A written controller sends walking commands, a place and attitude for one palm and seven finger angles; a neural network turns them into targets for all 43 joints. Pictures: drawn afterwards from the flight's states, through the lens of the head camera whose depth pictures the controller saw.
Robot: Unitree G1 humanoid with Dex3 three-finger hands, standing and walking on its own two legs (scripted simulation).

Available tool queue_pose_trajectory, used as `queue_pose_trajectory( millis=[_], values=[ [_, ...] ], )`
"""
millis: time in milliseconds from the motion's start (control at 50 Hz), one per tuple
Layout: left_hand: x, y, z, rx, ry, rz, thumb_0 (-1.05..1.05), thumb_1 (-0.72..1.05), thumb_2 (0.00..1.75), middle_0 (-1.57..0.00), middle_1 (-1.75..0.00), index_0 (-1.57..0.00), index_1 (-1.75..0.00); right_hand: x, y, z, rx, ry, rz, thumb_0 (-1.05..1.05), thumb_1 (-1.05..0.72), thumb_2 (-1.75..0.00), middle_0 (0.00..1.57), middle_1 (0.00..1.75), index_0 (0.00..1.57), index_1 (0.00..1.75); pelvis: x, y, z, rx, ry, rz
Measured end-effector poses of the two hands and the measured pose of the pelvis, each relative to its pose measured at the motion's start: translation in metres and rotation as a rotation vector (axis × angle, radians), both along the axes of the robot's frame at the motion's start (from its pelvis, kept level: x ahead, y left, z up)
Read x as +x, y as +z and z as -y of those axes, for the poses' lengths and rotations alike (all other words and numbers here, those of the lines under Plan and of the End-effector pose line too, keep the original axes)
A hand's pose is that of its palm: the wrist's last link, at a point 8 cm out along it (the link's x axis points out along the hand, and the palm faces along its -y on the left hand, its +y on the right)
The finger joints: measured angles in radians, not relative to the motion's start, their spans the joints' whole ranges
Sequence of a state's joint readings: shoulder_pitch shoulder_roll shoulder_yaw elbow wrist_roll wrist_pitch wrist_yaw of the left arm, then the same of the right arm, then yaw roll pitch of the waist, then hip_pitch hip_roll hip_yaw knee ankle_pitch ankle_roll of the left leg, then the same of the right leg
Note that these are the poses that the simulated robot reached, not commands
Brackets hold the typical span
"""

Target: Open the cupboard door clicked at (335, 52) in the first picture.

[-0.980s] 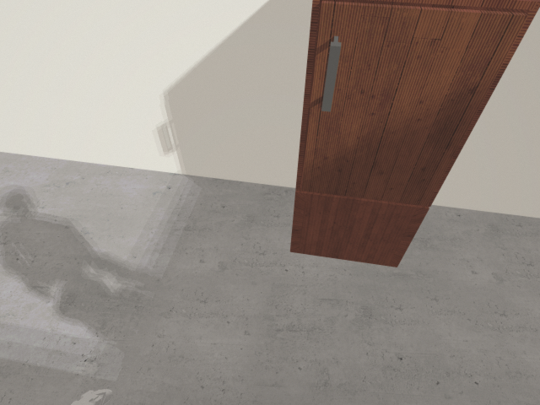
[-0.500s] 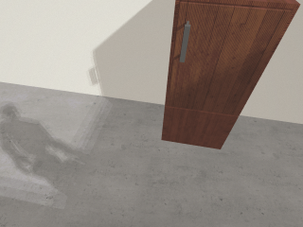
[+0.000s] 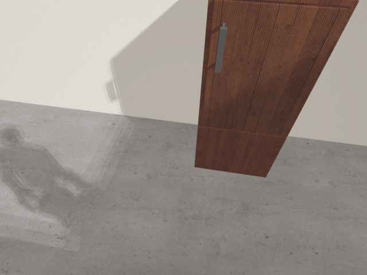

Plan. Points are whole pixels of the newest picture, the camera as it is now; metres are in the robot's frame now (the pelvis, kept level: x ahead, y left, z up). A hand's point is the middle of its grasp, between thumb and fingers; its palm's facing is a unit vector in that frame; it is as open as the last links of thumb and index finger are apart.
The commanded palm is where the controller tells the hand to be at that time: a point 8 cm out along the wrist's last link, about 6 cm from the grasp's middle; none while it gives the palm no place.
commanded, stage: look at it before walking up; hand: left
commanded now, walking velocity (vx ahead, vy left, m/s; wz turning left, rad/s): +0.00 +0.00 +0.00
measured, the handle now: (220, 48) +0.86 -0.09 +0.09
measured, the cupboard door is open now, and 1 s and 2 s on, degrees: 0 0 0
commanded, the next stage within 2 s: turn to face it in 0.46 s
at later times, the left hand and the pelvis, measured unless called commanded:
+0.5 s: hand out of the picture +0.08 +0.24 -0.15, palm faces -0.02 -0.94 -0.33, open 7.3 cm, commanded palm none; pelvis +0.01 +0.00 +0.00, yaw +0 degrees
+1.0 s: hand out of the picture +0.07 +0.20 -0.17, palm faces -0.10 -0.96 -0.25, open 7.3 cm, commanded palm none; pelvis +0.02 -0.01 -0.01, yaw -6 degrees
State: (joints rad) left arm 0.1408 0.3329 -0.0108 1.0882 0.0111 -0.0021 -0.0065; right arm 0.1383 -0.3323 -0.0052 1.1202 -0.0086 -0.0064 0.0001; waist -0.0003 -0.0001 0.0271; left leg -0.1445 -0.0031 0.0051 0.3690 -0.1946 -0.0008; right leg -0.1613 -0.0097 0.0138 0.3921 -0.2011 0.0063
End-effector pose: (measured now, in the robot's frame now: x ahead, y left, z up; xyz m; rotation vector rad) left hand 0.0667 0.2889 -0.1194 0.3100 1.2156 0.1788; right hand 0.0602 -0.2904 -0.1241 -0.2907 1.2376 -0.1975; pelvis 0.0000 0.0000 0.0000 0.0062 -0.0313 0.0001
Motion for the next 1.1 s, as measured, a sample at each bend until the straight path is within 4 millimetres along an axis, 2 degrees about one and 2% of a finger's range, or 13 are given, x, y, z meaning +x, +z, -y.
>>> queue_pose_trajectory(
  millis=[400, 760, 860, 980, 1040, 1100],
  values=[
    [0.009, 0.001, 0.000, 0.003, 0.003, 0.006, 0.01, 0.91, 0.89, -0.21, -0.30, -0.21, -0.30, 0.023, 0.004, 0.002, -0.006, 0.015, 0.033, 0.00, -0.90, -0.90, 0.20, 0.30, 0.20, 0.30, 0.008, 0.001, 0.001, -0.001, -0.001, -0.002],
    [0.012, 0.000, 0.001, 0.008, -0.001, -0.015, 0.01, 0.91, 0.89, -0.21, -0.30, -0.21, -0.30, 0.027, 0.003, 0.004, -0.010, -0.002, 0.041, 0.00, -0.90, -0.90, 0.20, 0.30, 0.20, 0.30, 0.012, 0.000, 0.003, -0.001, -0.024, -0.003],
    [0.012, -0.006, 0.011, -0.007, -0.015, -0.030, 0.01, 0.91, 0.89, -0.20, -0.30, -0.21, -0.30, 0.017, -0.002, -0.004, 0.006, -0.035, 0.041, 0.00, -0.90, -0.90, 0.20, 0.30, 0.20, 0.30, 0.010, -0.002, 0.003, 0.000, -0.049, -0.004],
    [0.007, -0.018, 0.036, -0.070, -0.040, -0.076, 0.01, 0.91, 0.89, -0.20, -0.30, -0.20, -0.30, -0.011, -0.015, -0.017, 0.063, -0.100, 0.004, 0.00, -0.90, -0.90, 0.20, 0.30, 0.20, 0.30, 0.017, -0.007, 0.009, 0.009, -0.095, -0.008],
    [0.009, -0.020, 0.053, -0.092, -0.053, -0.112, 0.01, 0.91, 0.89, -0.20, -0.30, -0.20, -0.30, -0.030, -0.022, -0.015, 0.087, -0.157, -0.019, 0.00, -0.90, -0.90, 0.20, 0.30, 0.20, 0.30, 0.025, -0.008, 0.019, 0.012, -0.126, -0.010],
    [0.017, -0.022, 0.073, -0.103, -0.066, -0.118, 0.01, 0.91, 0.89, -0.20, -0.30, -0.20, -0.30, -0.048, -0.031, -0.005, 0.099, -0.205, -0.067, 0.00, -0.90, -0.90, 0.21, 0.30, 0.21, 0.30, 0.036, -0.011, 0.034, 0.006, -0.148, -0.009]
  ],
)
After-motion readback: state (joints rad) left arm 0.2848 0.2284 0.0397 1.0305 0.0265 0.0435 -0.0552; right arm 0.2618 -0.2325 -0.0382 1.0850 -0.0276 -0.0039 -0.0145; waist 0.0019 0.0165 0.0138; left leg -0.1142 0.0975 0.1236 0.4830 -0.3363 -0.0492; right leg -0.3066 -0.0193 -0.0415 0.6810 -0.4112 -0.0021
